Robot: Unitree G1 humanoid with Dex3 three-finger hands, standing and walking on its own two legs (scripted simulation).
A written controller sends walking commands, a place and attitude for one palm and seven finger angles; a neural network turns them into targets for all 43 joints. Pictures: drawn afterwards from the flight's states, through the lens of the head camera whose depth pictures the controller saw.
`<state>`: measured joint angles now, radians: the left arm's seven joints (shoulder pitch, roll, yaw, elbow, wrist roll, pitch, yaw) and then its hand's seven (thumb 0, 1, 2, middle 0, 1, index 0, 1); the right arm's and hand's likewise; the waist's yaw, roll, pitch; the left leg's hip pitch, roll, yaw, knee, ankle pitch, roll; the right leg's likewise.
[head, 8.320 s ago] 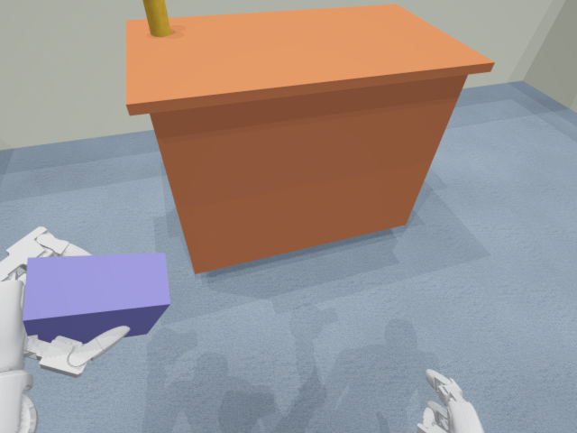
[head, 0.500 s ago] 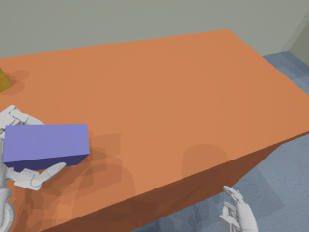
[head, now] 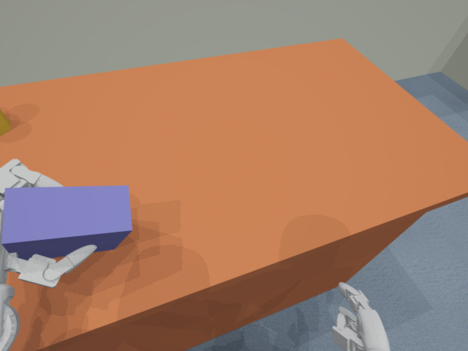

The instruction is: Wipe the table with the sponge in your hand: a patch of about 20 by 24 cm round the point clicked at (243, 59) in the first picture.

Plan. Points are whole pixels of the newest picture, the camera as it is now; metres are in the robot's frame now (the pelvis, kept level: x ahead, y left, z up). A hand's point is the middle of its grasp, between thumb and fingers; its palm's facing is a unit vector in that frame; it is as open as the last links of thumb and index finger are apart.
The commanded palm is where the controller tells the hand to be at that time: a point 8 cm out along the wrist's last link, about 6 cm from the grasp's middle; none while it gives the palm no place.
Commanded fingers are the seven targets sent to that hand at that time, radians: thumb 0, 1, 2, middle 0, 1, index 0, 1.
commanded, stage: shuffle to correct the standing spot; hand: left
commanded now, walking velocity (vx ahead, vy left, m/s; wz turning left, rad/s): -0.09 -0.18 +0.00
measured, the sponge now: (88, 223) +0.24 +0.22 +0.14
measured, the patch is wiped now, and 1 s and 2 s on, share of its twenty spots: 0.00 0.00 0.00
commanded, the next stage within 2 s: come to a stop and stand still in 1.18 s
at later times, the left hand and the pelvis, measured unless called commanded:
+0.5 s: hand (102, 244) +0.20 +0.18 +0.17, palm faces +0.31 -0.84 -0.45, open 9.9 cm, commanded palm +0.13 +0.23 +0.17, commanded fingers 0.00 0.10 1.30 -1.20 -1.60 -1.20 -1.60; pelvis -0.03 -0.05 -0.01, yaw +0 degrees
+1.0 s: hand (98, 255) +0.19 +0.18 +0.16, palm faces +0.35 -0.86 -0.37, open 9.9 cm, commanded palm +0.14 +0.22 +0.17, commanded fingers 0.00 0.10 1.30 -1.20 -1.60 -1.20 -1.60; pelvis -0.03 -0.06 -0.01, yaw -1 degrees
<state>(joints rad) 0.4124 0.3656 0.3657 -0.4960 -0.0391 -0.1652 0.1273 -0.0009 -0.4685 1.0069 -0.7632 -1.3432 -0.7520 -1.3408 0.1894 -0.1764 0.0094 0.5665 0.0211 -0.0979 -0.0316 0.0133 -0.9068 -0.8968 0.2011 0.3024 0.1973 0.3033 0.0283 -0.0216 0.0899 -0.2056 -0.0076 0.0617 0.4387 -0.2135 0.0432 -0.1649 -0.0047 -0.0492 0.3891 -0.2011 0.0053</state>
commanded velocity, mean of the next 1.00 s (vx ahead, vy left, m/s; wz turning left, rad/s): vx -0.20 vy -0.18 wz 0.00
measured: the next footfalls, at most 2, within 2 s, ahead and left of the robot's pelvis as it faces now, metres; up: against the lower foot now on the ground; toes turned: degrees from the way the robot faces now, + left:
none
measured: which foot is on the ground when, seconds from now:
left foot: down 0.00-1.00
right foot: down 0.00-1.00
